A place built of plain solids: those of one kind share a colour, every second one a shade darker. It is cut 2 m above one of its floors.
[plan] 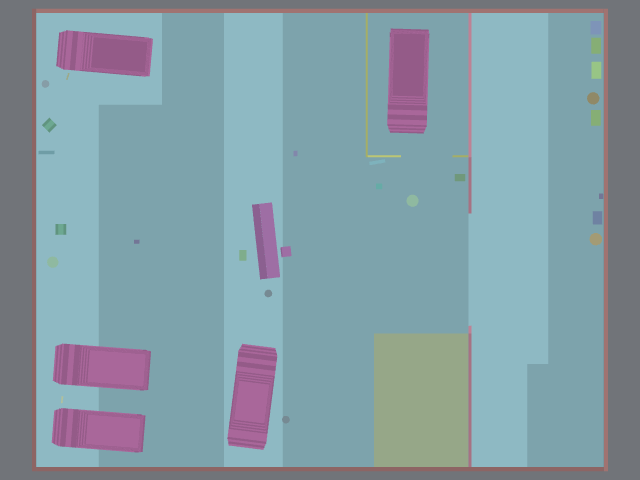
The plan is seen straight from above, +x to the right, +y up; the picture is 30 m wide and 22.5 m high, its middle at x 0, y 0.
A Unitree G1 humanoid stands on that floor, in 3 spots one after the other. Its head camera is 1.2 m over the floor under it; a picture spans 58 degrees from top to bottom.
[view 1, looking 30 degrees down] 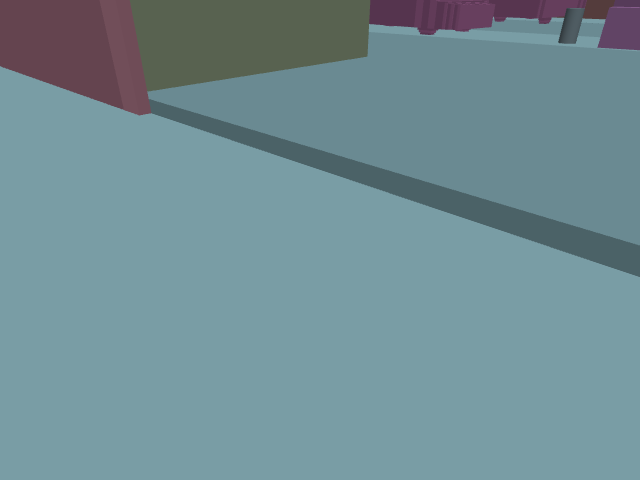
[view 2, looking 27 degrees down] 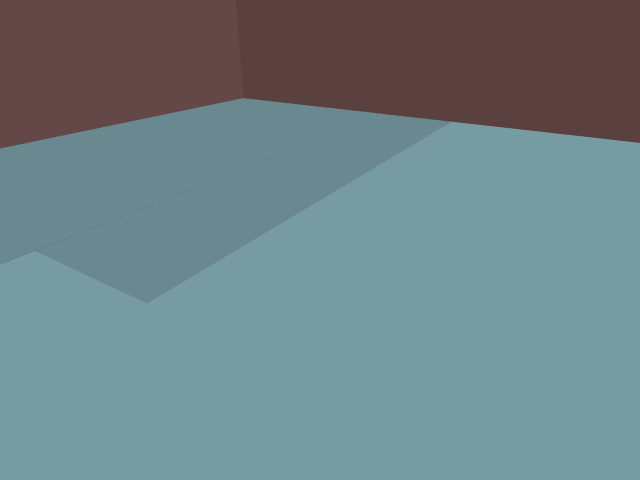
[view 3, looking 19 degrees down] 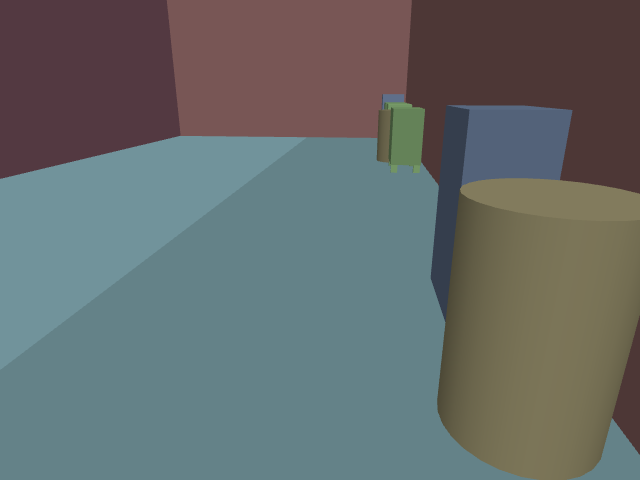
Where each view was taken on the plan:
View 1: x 9.27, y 0.72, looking -137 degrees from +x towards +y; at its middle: floor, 2.40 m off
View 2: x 8.12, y -4.81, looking -58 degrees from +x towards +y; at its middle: floor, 2.64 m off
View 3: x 12.32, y -1.40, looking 96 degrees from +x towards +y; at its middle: floor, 3.69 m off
